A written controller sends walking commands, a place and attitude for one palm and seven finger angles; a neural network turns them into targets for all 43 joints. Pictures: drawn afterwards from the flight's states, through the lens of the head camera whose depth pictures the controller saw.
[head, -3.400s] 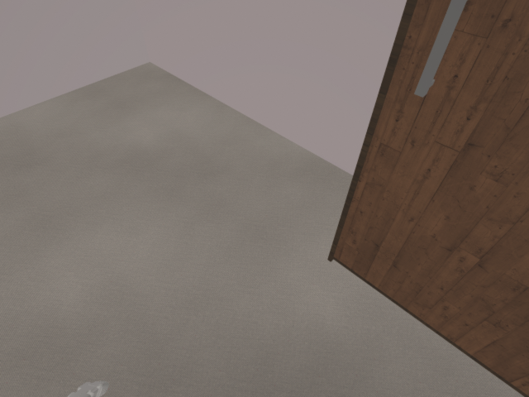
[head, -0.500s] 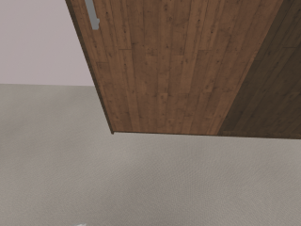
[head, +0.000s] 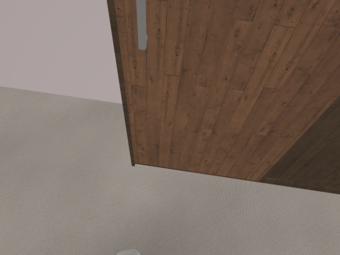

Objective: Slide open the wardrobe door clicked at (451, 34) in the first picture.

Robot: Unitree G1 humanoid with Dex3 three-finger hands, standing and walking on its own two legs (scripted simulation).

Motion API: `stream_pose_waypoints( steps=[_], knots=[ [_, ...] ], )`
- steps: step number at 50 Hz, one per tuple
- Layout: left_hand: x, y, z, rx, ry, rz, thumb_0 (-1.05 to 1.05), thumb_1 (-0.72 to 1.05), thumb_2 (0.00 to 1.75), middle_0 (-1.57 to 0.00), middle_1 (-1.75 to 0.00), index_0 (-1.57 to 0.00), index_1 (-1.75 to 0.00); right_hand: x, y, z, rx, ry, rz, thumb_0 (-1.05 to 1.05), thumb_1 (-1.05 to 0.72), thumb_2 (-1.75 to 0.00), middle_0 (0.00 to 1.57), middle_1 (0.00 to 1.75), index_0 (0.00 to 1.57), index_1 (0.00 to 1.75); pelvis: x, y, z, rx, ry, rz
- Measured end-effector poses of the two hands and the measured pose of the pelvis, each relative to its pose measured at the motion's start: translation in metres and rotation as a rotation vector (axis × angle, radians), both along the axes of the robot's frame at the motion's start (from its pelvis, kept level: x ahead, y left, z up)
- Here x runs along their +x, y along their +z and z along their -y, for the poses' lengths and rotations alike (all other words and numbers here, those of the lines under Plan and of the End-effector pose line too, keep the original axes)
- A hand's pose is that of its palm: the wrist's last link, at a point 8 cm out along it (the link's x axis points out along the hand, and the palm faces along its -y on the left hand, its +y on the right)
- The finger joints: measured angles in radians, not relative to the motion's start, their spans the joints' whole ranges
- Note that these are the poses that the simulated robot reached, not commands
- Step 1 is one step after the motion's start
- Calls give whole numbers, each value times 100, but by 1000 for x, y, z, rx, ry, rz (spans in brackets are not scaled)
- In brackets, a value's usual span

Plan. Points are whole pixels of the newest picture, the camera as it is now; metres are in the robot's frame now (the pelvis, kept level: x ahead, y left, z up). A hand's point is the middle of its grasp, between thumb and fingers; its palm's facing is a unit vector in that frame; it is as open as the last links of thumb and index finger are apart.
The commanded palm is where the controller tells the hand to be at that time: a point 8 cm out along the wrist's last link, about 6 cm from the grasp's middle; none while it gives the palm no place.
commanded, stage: take the last steps up to it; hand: left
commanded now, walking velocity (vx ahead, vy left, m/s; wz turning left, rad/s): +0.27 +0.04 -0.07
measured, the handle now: (143, 12) +0.68 +0.15 +0.23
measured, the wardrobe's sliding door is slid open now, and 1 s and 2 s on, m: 0.00 0.00 0.00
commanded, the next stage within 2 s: come to a stop and stand still in 0.26 s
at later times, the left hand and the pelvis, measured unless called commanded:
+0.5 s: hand (119, 203) +0.27 +0.16 -0.15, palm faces -0.03 -0.98 -0.18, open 7.4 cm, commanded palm none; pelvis +0.17 +0.01 +0.01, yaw -1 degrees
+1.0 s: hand (67, 240) +0.17 +0.28 -0.16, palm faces +0.05 -0.99 -0.16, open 7.4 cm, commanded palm none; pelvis +0.15 +0.09 +0.03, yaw -1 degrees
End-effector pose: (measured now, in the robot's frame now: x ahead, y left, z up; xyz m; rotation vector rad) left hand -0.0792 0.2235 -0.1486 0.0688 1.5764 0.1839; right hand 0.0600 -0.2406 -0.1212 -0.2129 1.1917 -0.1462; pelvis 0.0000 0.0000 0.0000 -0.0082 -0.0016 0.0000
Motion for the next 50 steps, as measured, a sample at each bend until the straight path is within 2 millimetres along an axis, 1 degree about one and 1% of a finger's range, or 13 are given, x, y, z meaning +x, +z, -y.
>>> stream_pose_waypoints(
  steps=[2, 5, 10, 17, 20, 22, 25, 28, 33, 37, 41, 46, 50],
  knots=[
    [30, 5, -12, 5, -24, 32, 1, 91, 90, -20, -30, -20, -30, 6, 3, -13, 10, -24, 3, 1, -91, -90, 20, 30, 20, 30, 13, 6, -8, 4, -13, 3],
    [87, 14, -27, 19, -57, 124, 1, 91, 90, -20, -30, -20, -30, 7, 8, -28, 16, -63, -23, 0, -93, -90, 20, 30, 20, 30, 33, 16, -17, 15, -19, 5],
    [181, 27, -36, 37, -90, 288, 1, 91, 90, -19, -30, -20, -30, -1, 4, -46, 52, -100, -124, 0, -93, -90, 20, 30, 20, 30, 68, 22, -26, 31, -20, 6],
    [287, 35, -19, 34, -163, 399, 1, 91, 90, -19, -30, -20, -30, -3, -11, -65, 122, -168, -255, 1, -92, -90, 20, 30, 20, 30, 119, 17, -24, 41, -32, 19],
    [322, 30, -6, 33, -196, 426, 1, 91, 90, -19, -30, -20, -30, 2, -21, -66, 146, -200, -301, 1, -91, -90, 21, 30, 20, 30, 145, 8, -17, 39, -42, 26],
    [338, 26, 2, 36, -199, 441, 1, 91, 90, -19, -30, -20, -30, 10, -27, -64, 153, -210, -326, 1, -91, -90, 21, 30, 20, 30, 158, 3, -12, 25, -38, 32],
    [344, 25, 9, 28, -179, 434, 0, 90, 90, -20, -30, -20, -30, 33, -26, -58, 139, -205, -330, 1, -91, -90, 20, 30, 20, 30, 168, 5, -9, 9, -10, 36],
    [347, 27, 2, 50, -131, 434, -1, 92, 90, -20, -30, -20, -30, 64, -21, -51, 113, -175, -304, 1, -91, -90, 20, 30, 20, 30, 171, 9, -11, 6, 4, 30],
    [337, 25, -23, 67, -112, 394, -1, 93, 90, -20, -30, -20, -30, 115, -14, -45, 63, -119, -202, 1, -91, -90, 20, 30, 20, 30, 164, 11, -24, 4, 8, 15],
    [319, 16, -50, 63, -102, 358, -1, 92, 90, -20, -30, -20, -30, 140, -7, -46, 6, -91, -116, 1, -92, -90, 20, 30, 20, 30, 157, 8, -44, -7, 7, 12],
    [299, 0, -78, 44, -75, 324, 0, 91, 90, -20, -30, -20, -30, 144, 2, -62, -37, -75, -49, 1, -92, -90, 20, 30, 20, 30, 151, 2, -66, -11, 2, 24],
    [267, 8, -98, 25, -57, 253, 1, 91, 90, -20, -30, -20, -30, 133, 21, -88, -46, -63, -51, 1, -91, -90, 20, 30, 20, 30, 149, 18, -81, -30, -8, 15],
    [239, 14, -107, 15, -57, 186, 1, 91, 90, -20, -30, -20, -30, 122, 30, -96, -57, -88, -58, 1, -93, -90, 21, 30, 20, 30, 147, 27, -88, -37, -26, 1]
  ],
)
